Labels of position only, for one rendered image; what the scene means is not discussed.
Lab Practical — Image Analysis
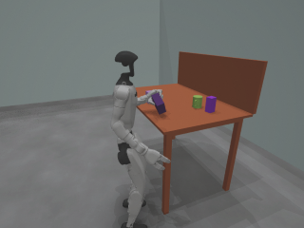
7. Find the right robot upper arm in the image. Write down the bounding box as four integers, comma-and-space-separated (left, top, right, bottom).
110, 85, 130, 131

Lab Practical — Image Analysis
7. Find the table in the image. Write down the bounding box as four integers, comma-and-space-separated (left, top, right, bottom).
135, 51, 268, 215

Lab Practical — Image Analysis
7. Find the robot right forearm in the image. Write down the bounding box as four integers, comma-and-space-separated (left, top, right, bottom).
112, 122, 148, 156

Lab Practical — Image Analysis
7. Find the sponge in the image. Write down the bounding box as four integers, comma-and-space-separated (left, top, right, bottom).
151, 93, 166, 114

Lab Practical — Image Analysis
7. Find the robot left hand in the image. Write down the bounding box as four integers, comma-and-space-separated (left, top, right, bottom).
146, 89, 163, 105

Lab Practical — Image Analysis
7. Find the robot right hand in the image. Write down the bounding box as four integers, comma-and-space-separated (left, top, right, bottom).
144, 148, 171, 171

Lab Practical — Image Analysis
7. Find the robot right thigh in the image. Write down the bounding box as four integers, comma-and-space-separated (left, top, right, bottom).
117, 144, 145, 197

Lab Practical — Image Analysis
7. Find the robot left thigh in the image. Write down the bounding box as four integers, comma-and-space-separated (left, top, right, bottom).
134, 132, 147, 172

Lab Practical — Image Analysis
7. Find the robot left forearm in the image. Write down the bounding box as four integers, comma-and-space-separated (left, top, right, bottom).
137, 95, 148, 106

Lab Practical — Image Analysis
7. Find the robot thigh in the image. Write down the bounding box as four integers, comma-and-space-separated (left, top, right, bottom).
134, 132, 147, 172
117, 144, 145, 197

